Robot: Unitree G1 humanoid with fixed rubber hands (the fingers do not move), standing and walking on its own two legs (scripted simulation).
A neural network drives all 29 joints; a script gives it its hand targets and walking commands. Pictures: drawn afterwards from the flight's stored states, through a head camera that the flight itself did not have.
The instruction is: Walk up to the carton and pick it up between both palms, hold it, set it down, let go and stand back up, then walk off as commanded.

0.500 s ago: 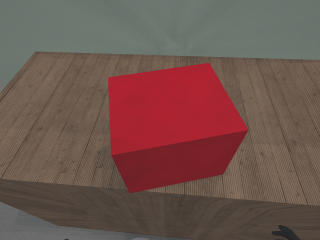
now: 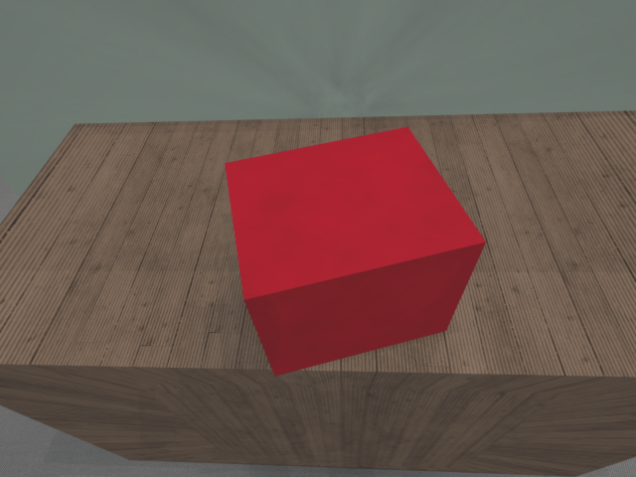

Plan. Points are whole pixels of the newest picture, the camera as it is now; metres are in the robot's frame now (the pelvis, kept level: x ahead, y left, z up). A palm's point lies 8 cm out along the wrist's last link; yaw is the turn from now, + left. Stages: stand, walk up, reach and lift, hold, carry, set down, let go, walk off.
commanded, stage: walk up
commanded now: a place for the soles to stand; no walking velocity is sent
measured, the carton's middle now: (341, 251) +0.38 +0.01 +0.07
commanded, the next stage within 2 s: none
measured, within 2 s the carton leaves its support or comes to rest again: neither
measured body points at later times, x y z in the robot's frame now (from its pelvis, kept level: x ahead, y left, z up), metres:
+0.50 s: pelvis +0.01 -0.01 +0.01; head +0.02 -0.03 +0.46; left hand +0.12 +0.30 -0.10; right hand +0.12 -0.31 -0.13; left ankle +0.03 +0.10 -0.74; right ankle +0.03 -0.14 -0.74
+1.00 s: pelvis +0.01 +0.03 -0.01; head +0.06 +0.01 +0.44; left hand +0.07 +0.36 -0.12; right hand +0.07 -0.30 -0.14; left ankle +0.01 +0.15 -0.72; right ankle +0.03 -0.14 -0.74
